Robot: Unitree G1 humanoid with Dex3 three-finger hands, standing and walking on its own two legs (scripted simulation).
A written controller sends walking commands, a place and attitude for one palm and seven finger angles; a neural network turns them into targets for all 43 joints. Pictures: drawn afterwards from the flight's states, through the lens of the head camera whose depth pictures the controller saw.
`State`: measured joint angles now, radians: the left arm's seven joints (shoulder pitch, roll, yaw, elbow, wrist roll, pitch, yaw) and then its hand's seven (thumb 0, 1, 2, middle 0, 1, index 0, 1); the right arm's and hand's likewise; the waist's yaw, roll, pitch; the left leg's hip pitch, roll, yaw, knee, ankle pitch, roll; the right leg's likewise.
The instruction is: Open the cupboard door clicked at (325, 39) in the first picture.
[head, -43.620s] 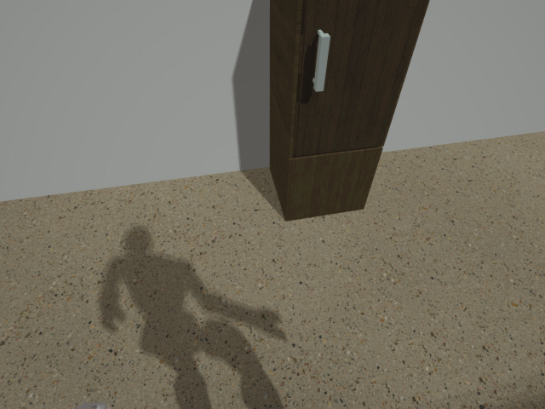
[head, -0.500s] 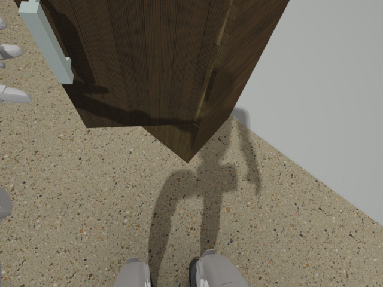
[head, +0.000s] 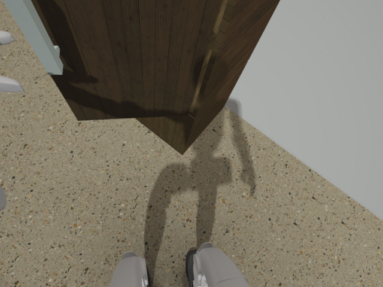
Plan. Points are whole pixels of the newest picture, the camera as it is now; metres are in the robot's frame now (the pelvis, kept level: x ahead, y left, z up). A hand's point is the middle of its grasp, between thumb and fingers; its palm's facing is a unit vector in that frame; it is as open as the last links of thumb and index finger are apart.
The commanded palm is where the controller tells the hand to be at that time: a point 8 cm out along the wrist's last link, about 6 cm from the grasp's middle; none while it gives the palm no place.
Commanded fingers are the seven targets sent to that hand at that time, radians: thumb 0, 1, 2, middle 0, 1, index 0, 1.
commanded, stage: slide the fingers in behind the handle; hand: left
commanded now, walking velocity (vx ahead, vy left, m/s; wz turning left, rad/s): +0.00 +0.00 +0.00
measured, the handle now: (39, 27) +0.58 +0.22 +0.10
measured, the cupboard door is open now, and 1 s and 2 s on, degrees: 46 46 46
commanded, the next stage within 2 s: close the thumb around the handle in 1.42 s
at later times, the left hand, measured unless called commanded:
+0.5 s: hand (20, 53) +0.52 +0.24 +0.10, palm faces +0.03 -1.00 -0.01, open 14.0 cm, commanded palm +0.50 +0.28 +0.10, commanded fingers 0.00 -0.50 0.30 -0.30 -1.20 -0.30 -1.20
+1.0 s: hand (41, 53) +0.52 +0.21 +0.10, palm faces +0.03 -1.00 -0.01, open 14.0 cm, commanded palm +0.50 +0.25 +0.10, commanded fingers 0.00 -0.50 0.30 -0.30 -1.20 -0.30 -1.20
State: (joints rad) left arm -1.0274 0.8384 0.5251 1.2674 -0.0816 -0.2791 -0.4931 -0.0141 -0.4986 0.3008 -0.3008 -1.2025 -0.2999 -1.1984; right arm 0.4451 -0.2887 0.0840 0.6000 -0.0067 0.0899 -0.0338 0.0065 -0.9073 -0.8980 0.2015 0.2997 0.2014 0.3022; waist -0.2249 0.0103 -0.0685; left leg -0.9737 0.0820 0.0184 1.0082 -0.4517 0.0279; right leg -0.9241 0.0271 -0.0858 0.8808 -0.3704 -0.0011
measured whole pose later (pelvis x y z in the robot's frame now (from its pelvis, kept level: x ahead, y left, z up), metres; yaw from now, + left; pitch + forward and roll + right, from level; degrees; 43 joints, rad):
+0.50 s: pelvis +0.01 +0.00 +0.01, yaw +0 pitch +21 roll -4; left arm -0.92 0.65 0.47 1.18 -0.10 -0.31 -0.37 -0.01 -0.50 0.30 -0.30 -1.20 -0.30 -1.20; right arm 0.43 -0.27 0.06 0.59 -0.01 0.10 0.00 0.01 -0.91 -0.90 0.20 0.30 0.20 0.30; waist -0.19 0.02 -0.09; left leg -0.88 0.07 0.03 0.96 -0.46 0.02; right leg -0.84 0.02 -0.07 0.86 -0.39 0.00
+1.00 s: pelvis +0.00 -0.02 +0.01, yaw +1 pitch +21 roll -3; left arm -0.96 0.63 0.45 1.21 -0.09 -0.33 -0.33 -0.01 -0.50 0.30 -0.30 -1.20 -0.30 -1.20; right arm 0.42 -0.28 0.05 0.61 -0.01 0.07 -0.01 0.01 -0.91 -0.90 0.20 0.30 0.20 0.30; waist -0.20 0.02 -0.08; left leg -0.89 0.08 0.02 0.97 -0.44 0.01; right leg -0.87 0.03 -0.08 0.88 -0.38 -0.02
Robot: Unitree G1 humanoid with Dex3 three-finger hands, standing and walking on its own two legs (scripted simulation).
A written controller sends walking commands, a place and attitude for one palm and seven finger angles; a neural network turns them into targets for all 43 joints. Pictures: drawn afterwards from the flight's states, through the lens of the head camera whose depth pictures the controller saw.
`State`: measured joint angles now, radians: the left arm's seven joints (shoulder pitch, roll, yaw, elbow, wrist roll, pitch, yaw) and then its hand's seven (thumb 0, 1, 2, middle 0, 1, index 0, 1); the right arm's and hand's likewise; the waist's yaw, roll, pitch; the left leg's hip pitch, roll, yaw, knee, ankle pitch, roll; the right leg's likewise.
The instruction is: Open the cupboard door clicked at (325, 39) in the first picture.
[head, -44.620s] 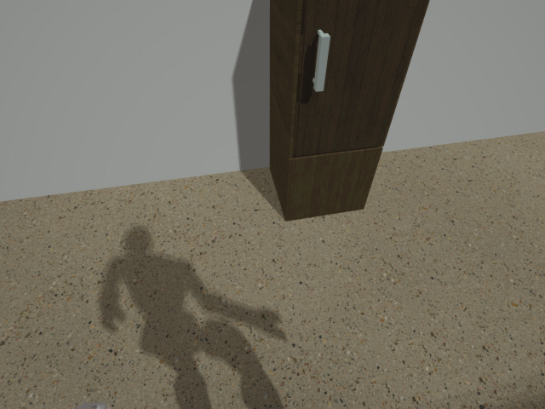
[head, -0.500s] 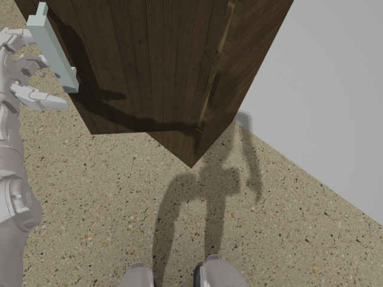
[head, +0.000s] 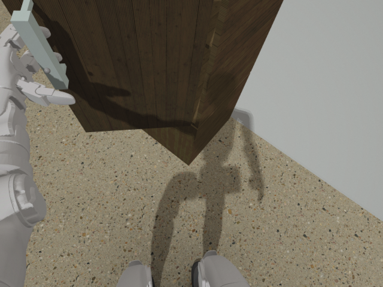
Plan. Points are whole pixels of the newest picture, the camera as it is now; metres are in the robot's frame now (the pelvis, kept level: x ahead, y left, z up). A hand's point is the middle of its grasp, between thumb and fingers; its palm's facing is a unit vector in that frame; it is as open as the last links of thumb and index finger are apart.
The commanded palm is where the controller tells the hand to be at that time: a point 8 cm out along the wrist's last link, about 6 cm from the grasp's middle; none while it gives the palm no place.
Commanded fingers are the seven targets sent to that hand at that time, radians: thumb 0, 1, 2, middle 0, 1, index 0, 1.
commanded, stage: slide the fingers in behind the handle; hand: left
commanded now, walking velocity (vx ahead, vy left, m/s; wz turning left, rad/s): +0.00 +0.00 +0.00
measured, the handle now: (46, 48) +0.58 +0.23 +0.09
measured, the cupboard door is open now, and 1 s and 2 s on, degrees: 46 46 70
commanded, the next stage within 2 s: close the thumb around the handle in 0.42 s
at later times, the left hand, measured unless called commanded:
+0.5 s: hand (43, 72) +0.52 +0.23 +0.09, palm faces +0.02 -1.00 +0.00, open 14.0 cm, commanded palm +0.50 +0.27 +0.09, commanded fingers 0.00 -0.50 0.30 -0.30 -1.20 -0.30 -1.20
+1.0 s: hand (52, 69) +0.53 +0.22 +0.09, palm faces +0.03 -1.00 -0.01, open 7.9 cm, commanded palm +0.51 +0.26 +0.09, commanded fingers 0.00 0.90 0.90 -0.40 -1.35 -0.40 -1.35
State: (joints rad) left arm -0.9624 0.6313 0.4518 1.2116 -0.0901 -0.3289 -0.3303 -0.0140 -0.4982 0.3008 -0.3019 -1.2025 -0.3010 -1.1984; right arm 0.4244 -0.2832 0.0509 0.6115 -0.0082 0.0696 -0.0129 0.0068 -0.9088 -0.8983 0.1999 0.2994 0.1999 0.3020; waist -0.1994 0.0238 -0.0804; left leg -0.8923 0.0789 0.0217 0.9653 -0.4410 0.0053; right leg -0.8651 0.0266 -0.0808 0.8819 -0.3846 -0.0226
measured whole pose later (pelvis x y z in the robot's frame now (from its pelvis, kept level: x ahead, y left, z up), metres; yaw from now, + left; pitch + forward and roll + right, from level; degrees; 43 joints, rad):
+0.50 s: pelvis +0.00 +0.01 +0.00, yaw +0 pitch +21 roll -3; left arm -0.96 0.61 0.44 1.22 -0.09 -0.34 -0.32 -0.01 -0.50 0.30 -0.29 -1.19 -0.30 -1.20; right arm 0.42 -0.28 0.05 0.62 -0.01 0.06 -0.01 0.01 -0.91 -0.90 0.20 0.30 0.20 0.30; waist -0.19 0.02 -0.09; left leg -0.89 0.07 0.03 0.97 -0.45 0.02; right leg -0.86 0.02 -0.07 0.88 -0.39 -0.01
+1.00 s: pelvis +0.00 +0.01 +0.00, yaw +0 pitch +21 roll -3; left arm -0.97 0.60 0.44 1.22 -0.07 -0.35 -0.28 0.00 0.37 0.67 -0.36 -1.30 -0.36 -1.29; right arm 0.43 -0.27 0.05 0.62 -0.02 0.06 -0.01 0.01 -0.91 -0.90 0.20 0.30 0.20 0.30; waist -0.20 0.03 -0.09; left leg -0.90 0.07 0.03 0.98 -0.45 0.02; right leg -0.87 0.02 -0.07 0.89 -0.39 -0.01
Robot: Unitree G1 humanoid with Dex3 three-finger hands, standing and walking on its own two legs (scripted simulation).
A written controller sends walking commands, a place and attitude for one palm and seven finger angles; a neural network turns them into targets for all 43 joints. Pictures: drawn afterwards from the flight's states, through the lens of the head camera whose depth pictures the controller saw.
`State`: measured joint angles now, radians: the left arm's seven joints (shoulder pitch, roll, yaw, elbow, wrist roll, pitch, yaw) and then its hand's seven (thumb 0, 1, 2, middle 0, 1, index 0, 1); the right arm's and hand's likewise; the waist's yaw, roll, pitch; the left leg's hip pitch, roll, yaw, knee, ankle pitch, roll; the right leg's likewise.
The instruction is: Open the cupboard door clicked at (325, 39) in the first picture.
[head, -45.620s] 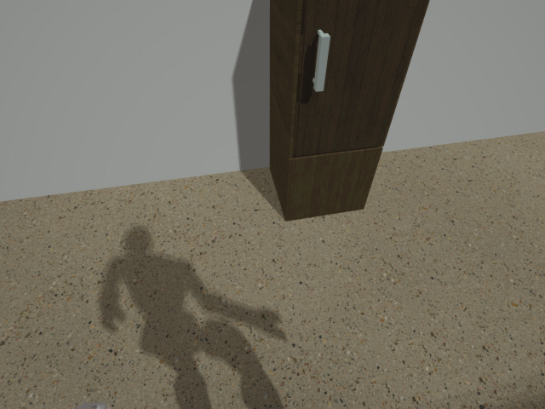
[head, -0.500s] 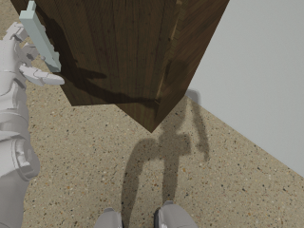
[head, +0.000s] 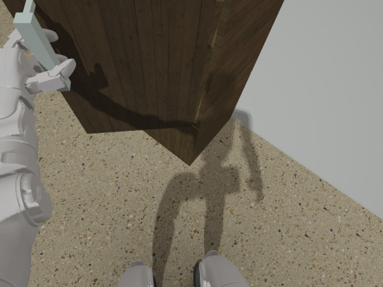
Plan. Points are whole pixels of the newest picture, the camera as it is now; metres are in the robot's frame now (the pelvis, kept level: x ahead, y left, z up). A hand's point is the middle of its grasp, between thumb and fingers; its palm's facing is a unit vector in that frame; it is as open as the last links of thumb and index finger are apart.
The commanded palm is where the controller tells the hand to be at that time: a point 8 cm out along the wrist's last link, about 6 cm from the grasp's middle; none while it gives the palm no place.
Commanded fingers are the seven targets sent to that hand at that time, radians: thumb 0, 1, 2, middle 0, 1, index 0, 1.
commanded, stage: close the thumb around the handle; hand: left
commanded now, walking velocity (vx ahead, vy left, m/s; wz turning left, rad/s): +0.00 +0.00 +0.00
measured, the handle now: (48, 49) +0.58 +0.22 +0.10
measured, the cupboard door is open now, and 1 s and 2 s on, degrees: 46 70 94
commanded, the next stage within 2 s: pull the door open along its arc in 0.22 s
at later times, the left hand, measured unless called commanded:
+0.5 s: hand (58, 73) +0.52 +0.20 +0.09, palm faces +0.03 -1.00 -0.01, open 6.1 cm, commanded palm +0.48 +0.25 +0.09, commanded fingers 0.00 0.90 0.90 -0.40 -1.35 -0.40 -1.35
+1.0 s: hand (86, 127) +0.40 +0.14 +0.09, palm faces +0.33 -0.94 +0.06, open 6.5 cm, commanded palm +0.34 +0.19 +0.09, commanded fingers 0.00 0.90 0.90 -0.40 -1.35 -0.40 -1.35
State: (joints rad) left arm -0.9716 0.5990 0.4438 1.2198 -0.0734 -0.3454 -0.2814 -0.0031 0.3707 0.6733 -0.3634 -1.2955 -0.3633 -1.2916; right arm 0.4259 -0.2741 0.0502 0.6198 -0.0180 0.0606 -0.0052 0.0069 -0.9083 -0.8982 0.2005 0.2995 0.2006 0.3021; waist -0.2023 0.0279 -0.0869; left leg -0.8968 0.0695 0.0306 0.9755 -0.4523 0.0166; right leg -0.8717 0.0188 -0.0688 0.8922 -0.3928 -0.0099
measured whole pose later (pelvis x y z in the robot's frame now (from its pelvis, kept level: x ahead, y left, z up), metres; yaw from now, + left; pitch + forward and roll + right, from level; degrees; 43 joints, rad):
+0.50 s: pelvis +0.00 -0.01 +0.00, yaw +0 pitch +21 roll -3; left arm -0.93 0.58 0.44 1.18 -0.10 -0.33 -0.28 0.01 0.68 0.80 -0.32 -1.34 -0.33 -1.35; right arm 0.42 -0.28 0.04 0.61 -0.01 0.06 -0.01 0.01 -0.91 -0.90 0.20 0.30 0.20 0.30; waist -0.19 0.03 -0.09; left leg -0.88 0.07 0.03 0.96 -0.45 0.01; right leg -0.86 0.03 -0.07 0.88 -0.39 -0.02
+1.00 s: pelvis +0.02 +0.00 +0.02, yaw +0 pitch +14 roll -1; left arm -0.21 0.05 0.16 0.33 -0.10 -0.24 0.26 0.01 0.65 0.75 -0.30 -1.30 -0.32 -1.27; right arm 0.27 -0.22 -0.01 0.55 -0.02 0.03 0.05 0.01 -0.91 -0.90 0.20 0.30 0.20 0.30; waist -0.05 0.04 -0.13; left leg -0.62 0.05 0.06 0.82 -0.44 0.01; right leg -0.63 0.00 -0.03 0.80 -0.41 -0.01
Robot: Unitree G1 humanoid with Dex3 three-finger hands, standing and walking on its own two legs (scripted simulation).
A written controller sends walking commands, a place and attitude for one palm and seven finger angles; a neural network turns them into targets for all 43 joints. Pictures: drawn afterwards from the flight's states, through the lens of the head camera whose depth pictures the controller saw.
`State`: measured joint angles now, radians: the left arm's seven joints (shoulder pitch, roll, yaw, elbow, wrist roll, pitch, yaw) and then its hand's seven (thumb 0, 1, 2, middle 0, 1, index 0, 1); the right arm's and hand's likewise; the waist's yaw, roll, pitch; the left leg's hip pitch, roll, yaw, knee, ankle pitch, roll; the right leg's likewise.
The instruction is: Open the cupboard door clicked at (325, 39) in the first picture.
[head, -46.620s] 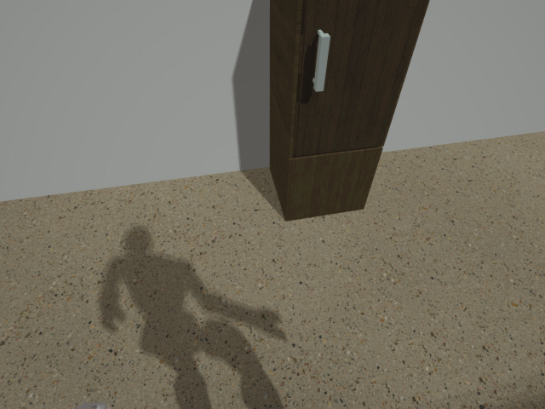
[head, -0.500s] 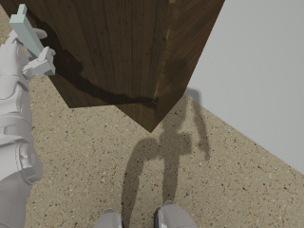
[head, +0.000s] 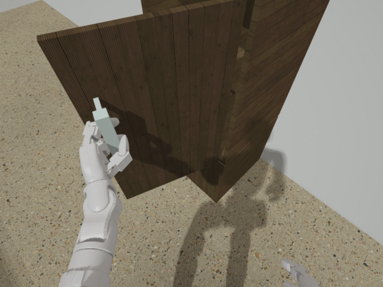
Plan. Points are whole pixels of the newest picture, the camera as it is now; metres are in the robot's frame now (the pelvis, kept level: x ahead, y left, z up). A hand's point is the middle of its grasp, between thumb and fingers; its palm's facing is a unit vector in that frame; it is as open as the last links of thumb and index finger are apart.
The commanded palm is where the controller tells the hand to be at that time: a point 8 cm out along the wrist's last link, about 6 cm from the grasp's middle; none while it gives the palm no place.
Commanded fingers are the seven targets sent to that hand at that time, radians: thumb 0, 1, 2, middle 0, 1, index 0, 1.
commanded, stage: pull the door open along its arc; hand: left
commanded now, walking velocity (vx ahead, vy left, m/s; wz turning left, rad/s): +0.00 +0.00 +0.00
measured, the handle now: (110, 133) +0.42 +0.19 +0.07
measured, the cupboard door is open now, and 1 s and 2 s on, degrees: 70 94 96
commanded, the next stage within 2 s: open thumb and fingers to let go in 0.42 s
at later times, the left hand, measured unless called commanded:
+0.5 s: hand (171, 194) +0.28 +0.04 +0.07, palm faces +0.38 -0.92 -0.03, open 6.6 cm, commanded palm +0.24 +0.09 +0.07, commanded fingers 0.00 0.90 0.90 -0.40 -1.35 -0.40 -1.35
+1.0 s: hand (168, 192) +0.28 +0.05 +0.08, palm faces +0.41 -0.91 -0.01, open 11.9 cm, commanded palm +0.24 +0.09 +0.07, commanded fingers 0.00 -0.50 0.30 -0.28 -1.05 -0.28 -1.05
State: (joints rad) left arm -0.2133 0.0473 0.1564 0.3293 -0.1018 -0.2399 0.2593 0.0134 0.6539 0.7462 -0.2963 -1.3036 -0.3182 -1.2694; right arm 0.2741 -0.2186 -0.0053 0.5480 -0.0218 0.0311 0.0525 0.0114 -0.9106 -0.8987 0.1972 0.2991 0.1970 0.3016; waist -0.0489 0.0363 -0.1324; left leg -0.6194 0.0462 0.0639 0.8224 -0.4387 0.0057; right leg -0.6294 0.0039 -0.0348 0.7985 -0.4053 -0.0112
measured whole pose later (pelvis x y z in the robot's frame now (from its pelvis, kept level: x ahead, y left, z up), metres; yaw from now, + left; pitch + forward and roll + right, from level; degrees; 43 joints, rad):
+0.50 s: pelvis -0.01 -0.04 +0.00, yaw +4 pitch +7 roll +1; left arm 0.12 -0.09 -0.23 0.06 0.08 -0.15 0.55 0.02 0.64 0.72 -0.29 -1.31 -0.31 -1.32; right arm 0.22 -0.19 0.00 0.57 -0.07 0.03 0.01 0.01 -0.91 -0.90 0.20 0.30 0.20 0.30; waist -0.02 0.04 -0.10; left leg -0.49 0.04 0.00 0.78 -0.41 -0.04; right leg -0.50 0.00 -0.10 0.81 -0.43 -0.06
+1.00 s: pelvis -0.03 -0.04 +0.00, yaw +4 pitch +6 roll +1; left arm -0.06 -0.12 -0.17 0.25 0.06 -0.19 0.56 0.00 -0.18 0.44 -0.32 -1.24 -0.33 -1.23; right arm 0.18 -0.19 0.01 0.62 -0.07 0.02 -0.02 0.01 -0.91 -0.90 0.20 0.30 0.20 0.30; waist 0.00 0.04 -0.09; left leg -0.53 0.03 -0.01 0.80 -0.37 -0.04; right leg -0.54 -0.01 -0.11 0.83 -0.40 -0.06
